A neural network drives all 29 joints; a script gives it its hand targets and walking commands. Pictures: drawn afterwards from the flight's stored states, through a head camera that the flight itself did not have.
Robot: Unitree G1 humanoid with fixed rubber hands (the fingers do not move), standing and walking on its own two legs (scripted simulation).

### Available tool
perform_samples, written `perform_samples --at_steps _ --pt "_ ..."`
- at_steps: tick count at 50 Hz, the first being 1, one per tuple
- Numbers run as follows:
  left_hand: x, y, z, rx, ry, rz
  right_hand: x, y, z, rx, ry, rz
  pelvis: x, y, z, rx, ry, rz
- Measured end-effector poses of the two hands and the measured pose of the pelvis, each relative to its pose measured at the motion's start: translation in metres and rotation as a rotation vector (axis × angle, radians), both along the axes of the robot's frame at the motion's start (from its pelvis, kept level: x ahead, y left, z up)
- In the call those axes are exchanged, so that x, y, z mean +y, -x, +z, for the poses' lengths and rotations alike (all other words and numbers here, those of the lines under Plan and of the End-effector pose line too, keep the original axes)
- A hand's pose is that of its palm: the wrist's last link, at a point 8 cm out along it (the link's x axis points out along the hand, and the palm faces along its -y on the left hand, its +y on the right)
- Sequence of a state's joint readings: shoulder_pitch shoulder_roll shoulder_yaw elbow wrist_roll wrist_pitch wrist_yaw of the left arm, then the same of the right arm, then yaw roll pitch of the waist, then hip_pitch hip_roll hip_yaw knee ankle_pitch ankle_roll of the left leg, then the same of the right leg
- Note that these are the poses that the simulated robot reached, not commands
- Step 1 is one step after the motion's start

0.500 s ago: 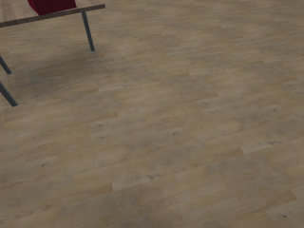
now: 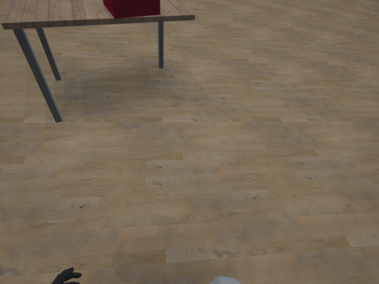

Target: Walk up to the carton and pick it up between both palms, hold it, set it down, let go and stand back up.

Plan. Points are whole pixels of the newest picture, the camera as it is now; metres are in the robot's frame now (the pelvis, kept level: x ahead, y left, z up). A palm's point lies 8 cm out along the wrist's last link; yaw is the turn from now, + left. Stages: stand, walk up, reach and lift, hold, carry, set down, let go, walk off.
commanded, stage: walk up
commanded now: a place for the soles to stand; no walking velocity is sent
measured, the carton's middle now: out of the picture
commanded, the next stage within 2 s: none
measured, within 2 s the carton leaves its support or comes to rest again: neither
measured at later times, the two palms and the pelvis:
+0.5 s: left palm (54, 265) +0.19 +0.26 -0.06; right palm (262, 170) +0.43 -0.24 -0.07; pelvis +0.25 -0.02 +0.03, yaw +11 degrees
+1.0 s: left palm (69, 139) +0.53 +0.34 -0.06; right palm (245, 141) +0.55 -0.22 -0.07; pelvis +0.47 +0.06 +0.02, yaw +14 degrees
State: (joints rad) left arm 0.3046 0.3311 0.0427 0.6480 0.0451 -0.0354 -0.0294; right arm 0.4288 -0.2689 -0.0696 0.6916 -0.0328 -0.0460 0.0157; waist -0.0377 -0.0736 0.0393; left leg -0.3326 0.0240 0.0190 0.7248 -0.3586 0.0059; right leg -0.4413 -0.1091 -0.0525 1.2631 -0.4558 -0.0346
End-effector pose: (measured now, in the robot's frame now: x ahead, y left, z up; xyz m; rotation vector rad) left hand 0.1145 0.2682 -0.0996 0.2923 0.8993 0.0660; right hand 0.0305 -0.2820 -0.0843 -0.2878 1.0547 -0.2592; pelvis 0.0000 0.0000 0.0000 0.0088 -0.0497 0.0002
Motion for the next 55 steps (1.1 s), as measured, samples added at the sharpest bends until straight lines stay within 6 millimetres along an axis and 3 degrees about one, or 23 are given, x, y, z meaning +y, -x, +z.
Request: perform_samples --at_steps 3,6,10,14,17,22,25,29,33,36,39,43,47,51,55 --pt "-0.013 -0.057 0.025 -0.092 0.032 -0.043 0.003 0.004 0.004 0.076 -0.007 -0.024 0.003 -0.026 0.012 0.004 0.000 0.017" --pt "-0.021 -0.102 0.045 -0.147 0.046 -0.052 0.002 -0.012 0.004 0.122 -0.024 -0.020 0.002 -0.055 0.018 0.013 -0.002 0.039" --pt "-0.027 -0.149 0.055 -0.176 0.022 -0.037 -0.007 -0.062 -0.005 0.127 -0.048 0.011 -0.006 -0.100 0.017 0.019 -0.008 0.061" --pt "-0.025 -0.179 0.046 -0.195 -0.046 0.025 -0.023 -0.137 -0.026 0.106 -0.061 0.084 -0.023 -0.151 -0.001 0.025 -0.007 0.099" --pt "-0.017 -0.160 0.038 -0.122 -0.083 0.128 -0.018 -0.206 -0.029 0.079 -0.066 0.184 -0.028 -0.180 -0.001 0.011 0.007 0.137" --pt "-0.006 -0.096 0.042 0.102 -0.110 0.299 0.012 -0.337 0.001 -0.073 -0.098 0.349 -0.023 -0.222 0.020 -0.005 0.004 0.186" --pt "-0.006 -0.071 0.042 0.215 -0.100 0.363 0.038 -0.400 0.017 -0.146 -0.125 0.420 -0.018 -0.247 0.027 0.001 0.006 0.200" --pt "-0.008 -0.065 0.034 0.312 -0.056 0.416 0.078 -0.467 0.029 -0.206 -0.160 0.488 -0.007 -0.283 0.028 0.006 0.013 0.221" --pt "0.000 -0.087 0.016 0.350 -0.008 0.451 0.118 -0.524 0.033 -0.243 -0.162 0.539 0.013 -0.324 0.020 0.011 0.022 0.243" --pt "0.017 -0.119 -0.006 0.364 0.015 0.446 0.136 -0.557 0.025 -0.279 -0.124 0.543 0.035 -0.356 0.004 0.016 0.021 0.249" --pt "0.036 -0.172 -0.016 0.326 0.027 0.400 0.130 -0.560 0.013 -0.242 -0.080 0.471 0.050 -0.380 -0.003 0.003 0.013 0.259" --pt "0.061 -0.275 0.000 0.165 0.014 0.309 0.097 -0.533 0.013 -0.105 -0.018 0.344 0.056 -0.412 0.009 -0.010 0.011 0.255" --pt "0.071 -0.367 0.024 0.027 0.010 0.235 0.071 -0.516 0.016 0.010 0.011 0.272 0.058 -0.443 0.019 0.000 0.006 0.254" --pt "0.067 -0.434 0.038 -0.030 0.005 0.189 0.060 -0.527 0.010 0.065 0.000 0.244 0.056 -0.479 0.021 0.013 0.000 0.249" --pt "0.059 -0.489 0.042 -0.065 -0.021 0.180 0.051 -0.563 -0.006 0.082 -0.031 0.238 0.046 -0.526 0.014 0.022 -0.009 0.239"
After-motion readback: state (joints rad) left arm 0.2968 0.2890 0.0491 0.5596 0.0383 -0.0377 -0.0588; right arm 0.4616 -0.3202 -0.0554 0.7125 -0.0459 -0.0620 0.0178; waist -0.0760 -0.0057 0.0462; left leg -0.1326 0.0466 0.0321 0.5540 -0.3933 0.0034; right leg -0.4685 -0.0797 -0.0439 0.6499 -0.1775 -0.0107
